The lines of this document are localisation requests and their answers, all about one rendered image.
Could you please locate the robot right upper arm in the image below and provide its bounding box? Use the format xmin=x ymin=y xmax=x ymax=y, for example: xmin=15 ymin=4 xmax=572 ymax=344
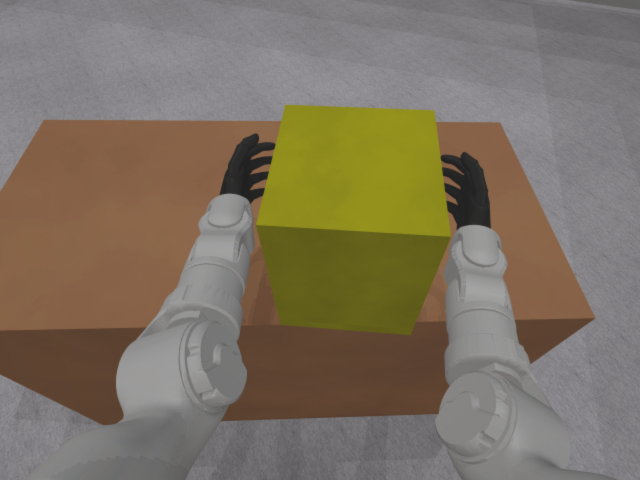
xmin=435 ymin=371 xmax=617 ymax=480

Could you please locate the robot left hand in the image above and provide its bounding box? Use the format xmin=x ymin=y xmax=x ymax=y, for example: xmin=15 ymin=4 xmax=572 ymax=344
xmin=220 ymin=133 xmax=276 ymax=204

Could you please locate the pedestal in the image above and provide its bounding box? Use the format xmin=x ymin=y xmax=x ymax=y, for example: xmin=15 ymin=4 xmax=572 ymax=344
xmin=0 ymin=120 xmax=595 ymax=425

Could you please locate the carton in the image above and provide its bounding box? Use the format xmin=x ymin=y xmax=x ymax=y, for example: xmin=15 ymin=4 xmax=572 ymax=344
xmin=256 ymin=105 xmax=451 ymax=335

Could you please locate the right robot forearm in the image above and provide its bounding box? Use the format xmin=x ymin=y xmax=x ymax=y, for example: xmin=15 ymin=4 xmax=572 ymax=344
xmin=444 ymin=225 xmax=553 ymax=410

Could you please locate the robot right hand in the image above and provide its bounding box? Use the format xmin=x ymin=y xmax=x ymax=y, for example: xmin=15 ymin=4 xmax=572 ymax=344
xmin=441 ymin=152 xmax=491 ymax=230

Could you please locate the left robot forearm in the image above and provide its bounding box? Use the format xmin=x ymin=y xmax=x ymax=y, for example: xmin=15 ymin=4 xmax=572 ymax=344
xmin=116 ymin=194 xmax=255 ymax=403

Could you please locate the robot left upper arm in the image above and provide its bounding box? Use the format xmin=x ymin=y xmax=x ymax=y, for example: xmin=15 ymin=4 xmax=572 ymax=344
xmin=24 ymin=319 xmax=247 ymax=480

